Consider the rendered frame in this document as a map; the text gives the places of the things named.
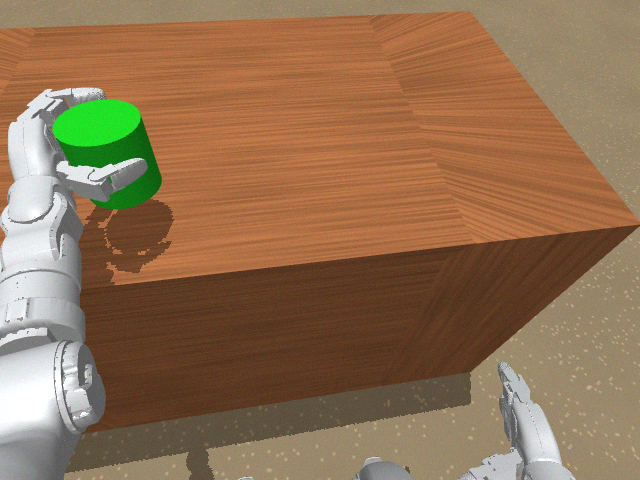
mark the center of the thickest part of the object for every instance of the right robot hand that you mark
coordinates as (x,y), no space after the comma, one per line
(525,425)

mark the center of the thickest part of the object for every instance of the left robot arm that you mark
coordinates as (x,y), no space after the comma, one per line
(50,391)

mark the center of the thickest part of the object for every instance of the left robot hand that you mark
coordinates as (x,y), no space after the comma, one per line
(34,150)

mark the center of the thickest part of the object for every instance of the right robot arm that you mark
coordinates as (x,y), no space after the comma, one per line
(546,470)

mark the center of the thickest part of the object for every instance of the can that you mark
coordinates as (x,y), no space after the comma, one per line
(102,132)

